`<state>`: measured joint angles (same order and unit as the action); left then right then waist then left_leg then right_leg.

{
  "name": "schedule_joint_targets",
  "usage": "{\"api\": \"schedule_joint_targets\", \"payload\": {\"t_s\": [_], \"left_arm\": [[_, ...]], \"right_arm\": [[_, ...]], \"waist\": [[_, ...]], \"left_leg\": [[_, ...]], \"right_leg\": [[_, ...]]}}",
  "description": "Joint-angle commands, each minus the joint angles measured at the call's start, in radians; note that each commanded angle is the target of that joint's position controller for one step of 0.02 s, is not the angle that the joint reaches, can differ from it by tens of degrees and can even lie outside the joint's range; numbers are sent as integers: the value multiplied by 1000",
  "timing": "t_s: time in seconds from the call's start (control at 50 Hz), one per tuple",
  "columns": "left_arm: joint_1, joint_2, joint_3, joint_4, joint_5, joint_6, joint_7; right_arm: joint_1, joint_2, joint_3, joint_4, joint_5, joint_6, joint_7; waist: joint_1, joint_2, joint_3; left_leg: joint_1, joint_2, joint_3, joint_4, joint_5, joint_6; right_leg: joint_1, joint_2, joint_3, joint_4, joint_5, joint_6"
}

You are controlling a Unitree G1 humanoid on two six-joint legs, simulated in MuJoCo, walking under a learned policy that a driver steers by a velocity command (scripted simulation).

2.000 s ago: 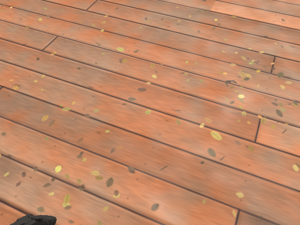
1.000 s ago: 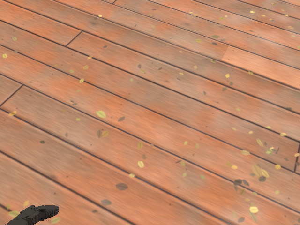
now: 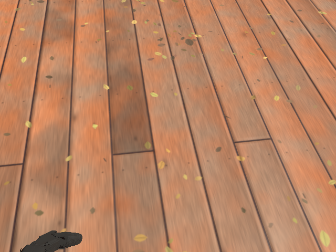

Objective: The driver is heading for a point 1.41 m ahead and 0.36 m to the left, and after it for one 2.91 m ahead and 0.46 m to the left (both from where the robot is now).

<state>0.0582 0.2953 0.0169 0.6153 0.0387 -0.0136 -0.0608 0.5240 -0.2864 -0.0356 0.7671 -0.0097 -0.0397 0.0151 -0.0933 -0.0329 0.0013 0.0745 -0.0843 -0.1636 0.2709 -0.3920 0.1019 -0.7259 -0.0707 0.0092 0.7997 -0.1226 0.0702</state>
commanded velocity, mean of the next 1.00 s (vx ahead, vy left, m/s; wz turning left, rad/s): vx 0.79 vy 0.00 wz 0.46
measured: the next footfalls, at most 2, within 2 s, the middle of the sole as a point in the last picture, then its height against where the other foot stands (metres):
right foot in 0.10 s outside the picture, level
left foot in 0.56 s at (99, 213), level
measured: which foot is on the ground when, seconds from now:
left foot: down 0.00-0.12, up 0.14-0.54, down 0.56-0.98, up 1.00-1.00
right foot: up 0.00-0.08, down 0.10-0.56, up 0.58-0.96, down 0.98-1.00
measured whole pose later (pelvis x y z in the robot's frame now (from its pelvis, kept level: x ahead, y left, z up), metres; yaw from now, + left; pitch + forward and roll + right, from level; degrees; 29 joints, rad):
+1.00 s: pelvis +0.80 +0.26 -0.02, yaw +26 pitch +0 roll +1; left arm 0.16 0.29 0.05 0.69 -0.01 -0.08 -0.05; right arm 0.25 -0.28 -0.04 0.80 -0.01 -0.05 -0.06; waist -0.01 -0.04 0.09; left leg -0.11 -0.08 0.13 0.96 -0.50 -0.01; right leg -0.53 0.08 -0.07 0.57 0.00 -0.12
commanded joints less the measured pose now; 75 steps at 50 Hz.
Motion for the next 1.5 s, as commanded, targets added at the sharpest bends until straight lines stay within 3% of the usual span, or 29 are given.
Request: {"api": "schedule_joint_targets", "payload": {"t_s": [0.02,0.06,0.1,0.12,0.14,0.2,0.44,0.52,0.56,0.58,0.6,0.62,0.68,0.74,0.76,0.78,0.88,0.94,0.96,0.98,1.0,1.02,1.04,1.08,1.18,1.4,1.44,1.46,1.5], "left_arm": [[-178,91,19,-117,-19,-21,7],[-5,140,40,-69,-21,-24,30],[454,226,87,39,-23,-24,80],[617,314,108,64,23,-37,100],[444,330,102,24,36,-41,88],[221,123,66,17,17,-34,80],[348,130,56,193,-7,-111,66],[366,239,75,192,-8,-62,83],[307,233,74,170,4,-40,78],[319,93,46,137,13,-44,62],[397,97,34,40,-35,-59,59],[263,146,38,46,-36,-75,66],[295,75,16,114,-30,-53,67],[355,43,19,166,-22,-5,43],[265,69,41,146,-113,-38,61],[220,63,35,127,-118,-54,59],[46,-5,18,53,-62,-92,0],[296,116,73,81,-57,-64,-18],[481,182,104,121,-57,-49,-5],[572,201,105,157,-61,-38,21],[437,235,86,98,8,-53,35],[315,259,97,5,32,-55,39],[187,217,97,-64,3,-43,42],[110,146,75,-84,-58,-28,50],[153,176,98,-70,-54,6,85],[97,157,115,-127,-68,69,108],[200,65,87,-116,-60,72,98],[206,114,97,-150,-64,64,88],[200,240,130,-111,-69,59,76]], "right_arm": [[-108,-233,-71,-58,14,-36,-13],[-163,-267,-80,-56,14,-40,-13],[-238,-275,-84,-59,-8,-45,-5],[-219,-92,-40,-96,-5,-56,-6],[-152,-41,-12,-147,35,-54,3],[-246,-142,-27,-86,-25,-6,23],[-641,-55,25,-234,-22,40,106],[-394,-113,-4,-146,-18,26,68],[-14,-196,-61,-6,-20,26,26],[-96,-282,-88,-2,-8,36,4],[-155,-341,-93,-66,-36,42,4],[-136,-278,-92,-66,-35,40,-7],[-233,-148,-47,-20,-37,-27,-26],[-226,-89,-23,34,-13,-69,-11],[-314,-46,-26,3,9,-88,-13],[-350,-69,-26,-4,15,-90,-25],[-222,-126,-29,20,4,-54,-95],[-314,-166,-46,-40,7,-25,-114],[-397,-162,-46,-72,7,-21,-109],[-449,-93,-29,-80,3,-23,-79],[-255,37,1,-111,-22,-27,-42],[-136,-57,1,-118,-1,-39,-15],[-224,-151,-17,-138,17,-36,-10],[-335,-142,-25,-163,-8,-11,-29],[-392,-55,-12,-170,-12,4,-54],[-463,-116,-56,-146,19,-33,-32],[-452,-176,-73,-148,3,-24,-38],[-453,-198,-75,-158,-37,-5,-39],[-482,-107,-64,-181,-20,3,-51]], "waist": [[37,126,92],[124,128,1],[359,75,-230],[364,-219,-361],[213,-442,-389],[140,-45,-70],[97,33,185],[-54,-71,-11],[-196,-46,-162],[-62,241,-113],[16,275,-346],[-38,56,-278],[106,-110,11],[158,-22,60],[132,22,34],[138,34,31],[39,70,-7],[179,182,-128],[295,148,-174],[346,-72,-122],[139,-300,-186],[129,-189,-433],[115,-24,-320],[60,173,-110],[74,46,-115],[102,-165,-125],[152,76,-193],[174,277,-163],[144,202,-111]], "left_leg": [[-197,209,-203,-128,482,143],[-200,196,-184,14,813,89],[-404,98,-128,552,867,39],[-629,-28,-62,980,184,33],[-769,-65,-47,1142,-102,38],[-770,121,57,1092,113,26],[-734,133,307,563,423,53],[-396,-18,346,489,251,120],[86,-25,216,363,163,158],[197,166,-69,343,156,150],[421,387,-601,130,12,323],[332,377,-581,17,-39,274],[-175,351,-220,23,656,204],[-321,281,44,-22,993,98],[-255,266,62,-21,943,71],[-252,229,132,-41,921,41],[-193,126,323,86,998,-75],[-225,175,318,373,1205,-131],[-326,166,304,623,1092,-149],[-457,15,311,1037,235,-177],[-767,-103,142,1396,-326,-214],[-784,-76,-53,1463,-231,-194],[-799,-27,-55,1366,-130,-144],[-775,29,-17,1171,-42,-134],[-631,16,18,722,38,-203],[-404,9,-31,149,252,-161],[-109,301,-220,70,463,-25],[-129,443,-404,54,573,118],[-177,413,-304,63,437,139]], "right_leg": [[191,53,-33,-160,101,-28],[464,103,-39,-195,30,-58],[991,54,-29,-136,-144,-78],[1197,-217,330,-273,-686,-99],[1105,-379,901,-610,-944,-128],[721,-286,502,-567,-629,-177],[638,-146,-315,-726,357,-104],[802,-205,-313,-313,1205,-112],[561,-172,-282,246,892,-129],[257,8,-258,627,-266,-99],[-20,73,-46,852,-358,-80],[-76,25,22,831,-239,-97],[133,-50,60,628,-195,-94],[261,-50,55,403,-185,-82],[182,-61,108,381,-139,-76],[164,-48,80,288,-63,-75],[285,115,-169,-210,420,-45],[551,189,-160,-174,268,-106],[734,160,-82,-207,292,-155],[810,64,27,-329,500,-207],[975,-128,464,-203,961,-384],[1035,-272,770,-386,661,-522],[880,-234,750,-466,235,-503],[572,-124,639,-545,-75,-413],[436,31,423,-452,383,-328],[515,89,591,-326,57,-192],[323,225,414,-29,-467,-117],[155,286,255,170,-572,-69],[81,149,192,391,-411,1]]}}
Keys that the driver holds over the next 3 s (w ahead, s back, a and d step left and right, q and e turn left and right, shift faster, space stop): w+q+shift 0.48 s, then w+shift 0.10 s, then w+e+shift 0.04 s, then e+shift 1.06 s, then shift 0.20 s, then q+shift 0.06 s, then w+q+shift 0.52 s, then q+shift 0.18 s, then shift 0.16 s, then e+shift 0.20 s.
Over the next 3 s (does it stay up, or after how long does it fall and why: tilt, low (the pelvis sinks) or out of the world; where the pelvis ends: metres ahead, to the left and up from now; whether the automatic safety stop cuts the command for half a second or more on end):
stays up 1.51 0.47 -0.02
